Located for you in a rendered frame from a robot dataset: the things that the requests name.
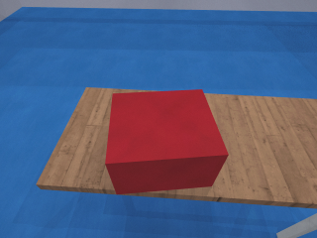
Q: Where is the carton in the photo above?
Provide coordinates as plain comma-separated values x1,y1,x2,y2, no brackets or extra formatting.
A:
105,89,229,194

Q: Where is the table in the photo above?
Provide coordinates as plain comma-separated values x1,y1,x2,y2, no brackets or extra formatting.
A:
36,87,317,238

